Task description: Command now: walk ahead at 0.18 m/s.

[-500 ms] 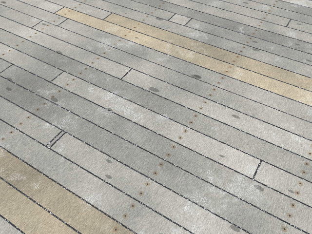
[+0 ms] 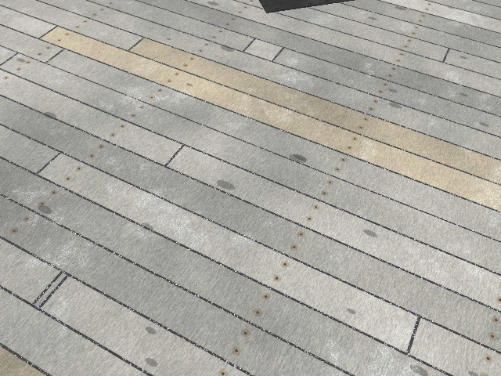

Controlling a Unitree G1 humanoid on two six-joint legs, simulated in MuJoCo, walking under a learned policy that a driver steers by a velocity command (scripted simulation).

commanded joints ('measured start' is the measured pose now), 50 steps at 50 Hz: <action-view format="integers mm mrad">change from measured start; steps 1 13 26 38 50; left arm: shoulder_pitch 47 139 136 167 197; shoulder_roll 17 50 24 0 -17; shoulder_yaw -5 -8 -5 -18 -26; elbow -7 80 164 226 262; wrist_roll -9 -10 -20 -20 -20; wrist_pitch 5 -7 25 27 30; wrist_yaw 5 42 40 45 48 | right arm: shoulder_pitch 30 47 -4 19 51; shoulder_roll -110 -60 -24 -14 2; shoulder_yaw -9 1 24 28 32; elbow -22 45 106 128 147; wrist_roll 1 3 4 6 5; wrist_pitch -3 70 70 64 64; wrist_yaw -10 -43 -52 -55 -56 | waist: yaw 24 36 32 30 28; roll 106 -88 73 35 38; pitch -62 -101 14 20 10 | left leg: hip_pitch -39 -200 -138 -109 -95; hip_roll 249 68 168 177 169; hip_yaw -82 -78 -163 -166 -163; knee -27 458 33 13 -6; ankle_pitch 724 -419 -66 -19 -85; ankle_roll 93 -51 -57 -42 -35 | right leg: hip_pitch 153 470 406 422 427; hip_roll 32 -253 -24 -25 -18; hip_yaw -39 332 97 82 75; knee -111 -576 -550 -534 -529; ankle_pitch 81 373 -1 63 3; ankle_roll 7 -245 -28 -13 -9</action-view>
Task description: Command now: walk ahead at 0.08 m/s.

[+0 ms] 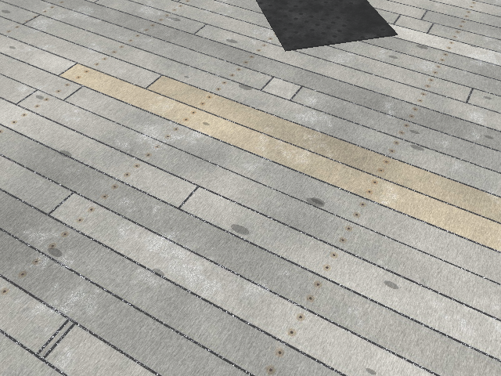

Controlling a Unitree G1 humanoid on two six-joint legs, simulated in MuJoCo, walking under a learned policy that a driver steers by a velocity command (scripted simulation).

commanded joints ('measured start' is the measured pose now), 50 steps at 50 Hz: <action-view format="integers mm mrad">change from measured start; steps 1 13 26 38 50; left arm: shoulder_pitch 72 106 278 229 -26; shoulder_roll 68 41 109 179 96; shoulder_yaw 11 43 34 42 54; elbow -2 -96 -59 -60 -215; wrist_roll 1 3 8 8 33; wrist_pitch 0 -62 -101 -102 -35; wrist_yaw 0 -50 -21 -14 -63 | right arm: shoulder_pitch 111 86 -173 53 53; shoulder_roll -79 -171 -99 -206 -167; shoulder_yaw -16 -78 -70 -112 -76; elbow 6 -46 -194 -157 -112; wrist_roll -3 -1 -22 -22 -4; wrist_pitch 0 -29 -27 -58 -95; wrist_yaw -1 19 79 43 44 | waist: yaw -6 55 4 -178 21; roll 22 63 -62 -67 37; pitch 55 146 100 -123 67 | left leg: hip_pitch -128 -250 -649 97 -96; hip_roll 99 209 92 11 220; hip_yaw -112 -205 41 57 -142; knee -116 -131 571 92 -300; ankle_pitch -100 -247 125 134 233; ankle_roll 41 147 14 163 191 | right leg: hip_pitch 36 56 218 141 -409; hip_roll -69 26 -210 -175 -135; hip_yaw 96 -70 168 16 51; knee -35 89 -268 359 639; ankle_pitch -104 -136 260 732 14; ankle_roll -18 -46 -144 -94 -17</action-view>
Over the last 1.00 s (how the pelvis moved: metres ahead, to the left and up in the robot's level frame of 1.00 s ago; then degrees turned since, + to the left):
0.11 0.00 0.00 0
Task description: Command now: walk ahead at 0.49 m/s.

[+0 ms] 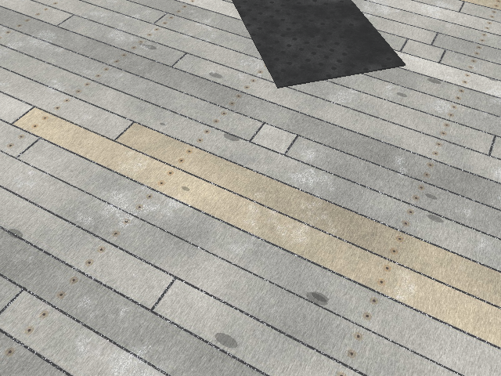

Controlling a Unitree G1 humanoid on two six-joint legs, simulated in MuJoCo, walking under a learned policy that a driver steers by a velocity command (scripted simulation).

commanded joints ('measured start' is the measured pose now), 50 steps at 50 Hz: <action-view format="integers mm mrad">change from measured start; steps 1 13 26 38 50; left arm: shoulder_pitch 3 -246 131 340 196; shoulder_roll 31 49 82 96 45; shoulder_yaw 3 -1 16 2 16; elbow -44 -145 32 85 12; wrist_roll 0 -17 -26 -17 -16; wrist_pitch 16 -10 -57 -51 -8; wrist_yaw -9 -8 18 29 14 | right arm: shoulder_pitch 45 170 -5 -427 -128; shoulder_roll -84 -113 -33 -52 -72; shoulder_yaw -3 1 -8 9 -16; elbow -37 1 -106 -256 -154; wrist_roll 3 -12 -25 -5 -5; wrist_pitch -19 -12 47 43 0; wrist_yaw -1 -23 23 30 2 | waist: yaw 26 -11 -32 68 16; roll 57 100 -17 -50 74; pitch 61 52 -2 67 -20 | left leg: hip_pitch -33 275 -414 -522 7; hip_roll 278 316 195 159 383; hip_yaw -227 -134 -135 -48 -310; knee -221 -49 792 308 -149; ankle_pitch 173 695 -48 157 -24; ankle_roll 106 70 -56 -57 36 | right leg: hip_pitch -88 10 391 639 26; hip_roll -33 78 -115 -115 2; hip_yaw -20 -107 141 38 54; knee -101 -544 -957 -942 91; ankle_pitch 108 97 223 466 -63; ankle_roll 27 -37 -144 -124 -34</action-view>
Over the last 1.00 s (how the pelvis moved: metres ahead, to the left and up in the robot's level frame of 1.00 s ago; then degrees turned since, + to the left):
0.42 -0.01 0.00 0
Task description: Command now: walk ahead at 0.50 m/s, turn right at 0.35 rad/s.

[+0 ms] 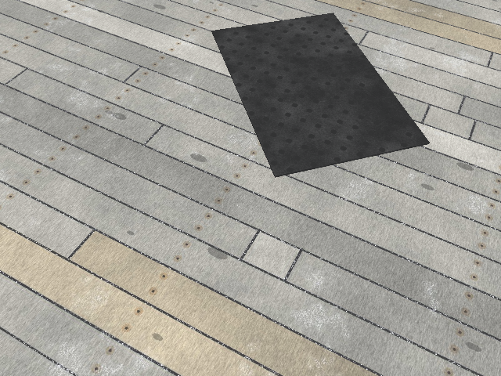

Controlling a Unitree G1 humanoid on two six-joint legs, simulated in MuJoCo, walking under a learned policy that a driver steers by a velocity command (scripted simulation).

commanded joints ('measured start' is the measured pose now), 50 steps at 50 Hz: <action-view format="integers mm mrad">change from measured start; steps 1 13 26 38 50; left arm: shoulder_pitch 45 -247 -162 -144 -164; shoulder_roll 38 15 130 184 125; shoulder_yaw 17 -2 45 51 27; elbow -50 -188 -226 -244 -203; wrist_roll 24 24 -1 19 11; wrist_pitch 21 53 74 86 87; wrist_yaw -17 -41 13 4 0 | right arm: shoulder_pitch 115 247 182 80 34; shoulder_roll -58 -116 -106 -107 -118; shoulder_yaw -9 -9 -24 -16 13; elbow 8 41 -91 -140 -134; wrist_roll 11 22 -14 11 4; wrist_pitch -17 -17 94 130 58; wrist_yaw -13 -50 -50 -42 -49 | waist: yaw -12 -32 -43 0 25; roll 109 131 -11 -86 141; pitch -28 -18 -100 -118 -1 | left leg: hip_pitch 149 245 -198 -137 -20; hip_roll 299 244 82 39 285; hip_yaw -289 92 -171 -171 -413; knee -333 -172 736 392 -316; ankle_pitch -8 726 -269 -226 1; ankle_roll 62 31 -110 -109 104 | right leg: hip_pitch -209 -188 61 58 -8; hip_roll -92 -16 -209 -142 78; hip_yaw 46 -133 313 363 102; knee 50 -440 -842 -936 -421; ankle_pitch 73 343 578 -8 -7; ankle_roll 2 25 -222 -120 68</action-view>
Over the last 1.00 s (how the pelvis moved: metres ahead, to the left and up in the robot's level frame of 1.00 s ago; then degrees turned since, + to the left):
0.56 -0.01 -0.01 -3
